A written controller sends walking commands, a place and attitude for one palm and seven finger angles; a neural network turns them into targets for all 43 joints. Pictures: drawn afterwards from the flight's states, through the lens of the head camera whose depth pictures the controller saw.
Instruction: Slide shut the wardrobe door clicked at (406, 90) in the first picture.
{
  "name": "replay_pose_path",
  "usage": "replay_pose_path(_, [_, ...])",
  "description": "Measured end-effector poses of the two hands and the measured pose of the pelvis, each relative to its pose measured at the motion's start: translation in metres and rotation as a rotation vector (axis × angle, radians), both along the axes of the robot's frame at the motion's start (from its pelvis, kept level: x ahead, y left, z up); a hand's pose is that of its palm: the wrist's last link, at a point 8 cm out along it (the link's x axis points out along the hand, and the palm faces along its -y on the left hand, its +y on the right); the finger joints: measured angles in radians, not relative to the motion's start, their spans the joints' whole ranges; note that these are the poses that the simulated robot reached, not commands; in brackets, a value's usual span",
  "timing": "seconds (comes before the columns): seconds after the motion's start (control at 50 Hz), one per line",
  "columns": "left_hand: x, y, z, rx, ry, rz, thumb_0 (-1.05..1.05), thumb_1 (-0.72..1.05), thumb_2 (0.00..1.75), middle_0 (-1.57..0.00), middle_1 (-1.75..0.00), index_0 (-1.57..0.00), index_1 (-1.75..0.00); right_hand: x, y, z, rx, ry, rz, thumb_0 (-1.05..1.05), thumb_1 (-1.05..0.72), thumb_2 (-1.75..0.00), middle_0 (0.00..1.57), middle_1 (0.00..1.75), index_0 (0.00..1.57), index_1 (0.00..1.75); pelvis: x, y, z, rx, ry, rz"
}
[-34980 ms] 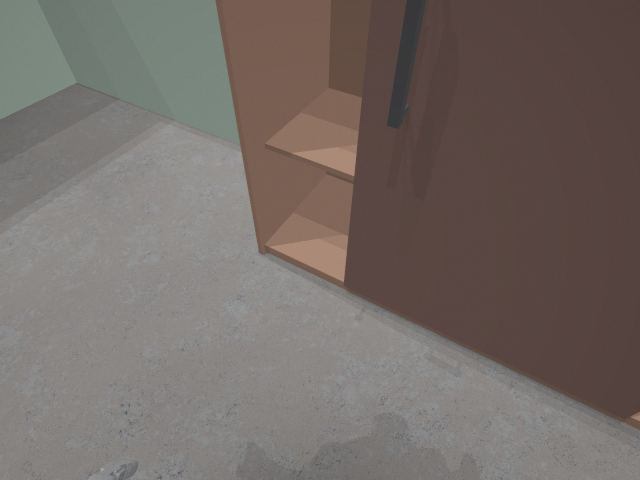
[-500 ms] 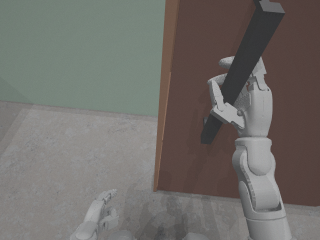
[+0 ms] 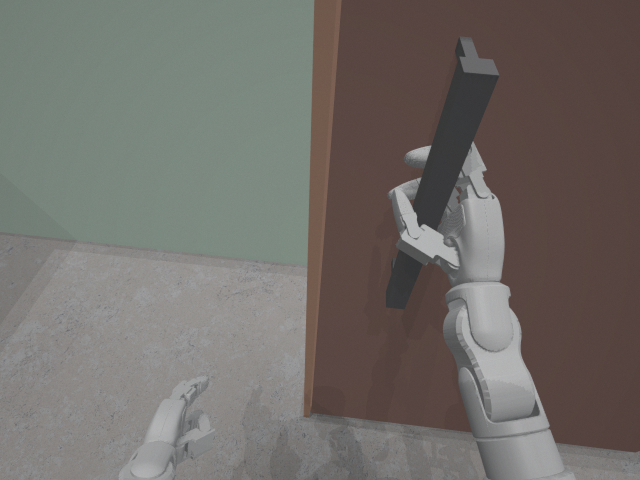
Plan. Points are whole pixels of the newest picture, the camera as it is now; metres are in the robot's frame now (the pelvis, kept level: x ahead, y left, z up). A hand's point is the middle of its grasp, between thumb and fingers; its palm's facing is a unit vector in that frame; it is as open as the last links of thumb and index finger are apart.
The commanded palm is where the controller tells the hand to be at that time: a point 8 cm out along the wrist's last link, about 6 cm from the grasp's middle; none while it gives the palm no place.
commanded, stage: loosen the grip on the handle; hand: right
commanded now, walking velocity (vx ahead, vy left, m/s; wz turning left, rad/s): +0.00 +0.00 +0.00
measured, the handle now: (422, 202) +0.37 -0.09 +0.19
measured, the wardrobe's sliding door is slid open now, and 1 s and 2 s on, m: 0.00 0.00 0.00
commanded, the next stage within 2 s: slip the hand off the handle in 0.66 s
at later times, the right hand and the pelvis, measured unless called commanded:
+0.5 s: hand (409, 233) +0.32 -0.06 +0.19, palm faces -0.03 +1.00 -0.05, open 13.6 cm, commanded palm +0.29 -0.11 +0.18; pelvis -0.02 +0.03 -0.01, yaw +3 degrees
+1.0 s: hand (436, 240) +0.32 -0.09 +0.18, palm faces -0.05 +0.99 -0.10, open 14.7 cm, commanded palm +0.30 -0.15 +0.18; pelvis +0.03 +0.03 -0.01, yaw +1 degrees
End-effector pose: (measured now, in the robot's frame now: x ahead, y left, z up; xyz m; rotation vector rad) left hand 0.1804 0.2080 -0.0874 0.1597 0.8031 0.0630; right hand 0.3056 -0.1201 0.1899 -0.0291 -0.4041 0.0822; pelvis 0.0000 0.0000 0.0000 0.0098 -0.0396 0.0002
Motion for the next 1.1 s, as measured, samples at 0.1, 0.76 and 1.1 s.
replay_pose_path(0.1, [-0.013, 0.002, -0.004, 0.006, 0.025, 0.009, 0.01, 0.91, 0.89, -0.20, -0.30, -0.20, -0.30, 0.001, -0.002, 0.002, -0.036, -0.003, 0.004, 0.02, -0.61, -0.75, 0.46, 1.40, 0.25, 1.39, -0.003, -0.001, 0.000, 0.003, -0.008, 0.005])
replay_pose_path(0.76, [-0.047, 0.071, -0.009, 0.032, -0.093, 0.048, 0.02, 0.91, 0.89, -0.20, -0.30, -0.20, -0.30, -0.004, -0.005, -0.007, -0.039, -0.069, -0.005, -0.02, 0.54, -0.21, 0.28, 1.18, 0.22, 1.16, 0.006, 0.034, -0.007, -0.028, 0.029, 0.031])
replay_pose_path(1.1, [0.022, 0.030, 0.007, -0.002, -0.189, -0.035, 0.01, 0.91, 0.89, -0.20, -0.30, -0.20, -0.30, -0.010, -0.050, -0.010, -0.046, -0.051, -0.049, -0.02, 0.55, -0.20, 0.30, 1.16, 0.25, 1.15, 0.028, 0.020, -0.009, -0.019, 0.039, 0.012])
